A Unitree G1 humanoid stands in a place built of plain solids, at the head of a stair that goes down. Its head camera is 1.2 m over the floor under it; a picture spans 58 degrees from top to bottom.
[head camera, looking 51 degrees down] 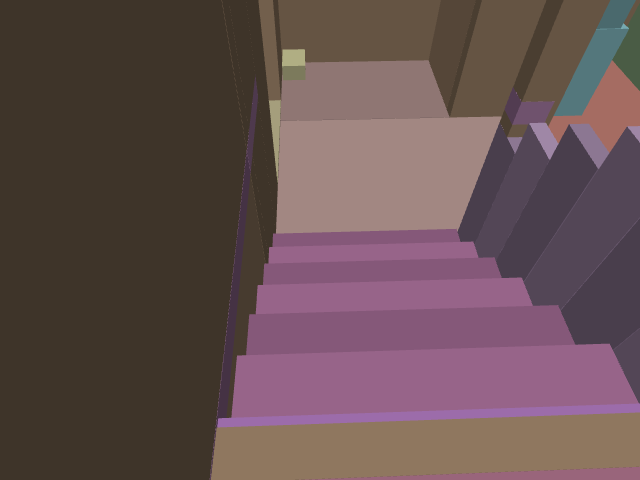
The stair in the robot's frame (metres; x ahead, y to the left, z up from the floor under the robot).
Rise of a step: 0.18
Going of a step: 0.26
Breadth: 1.28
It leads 2 degrees to the left of straight ahead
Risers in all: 7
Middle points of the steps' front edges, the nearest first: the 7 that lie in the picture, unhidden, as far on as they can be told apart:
0.38 -0.37 0.00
0.64 -0.36 -0.18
0.90 -0.35 -0.36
1.16 -0.34 -0.55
1.42 -0.33 -0.73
1.68 -0.32 -0.91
1.94 -0.31 -1.10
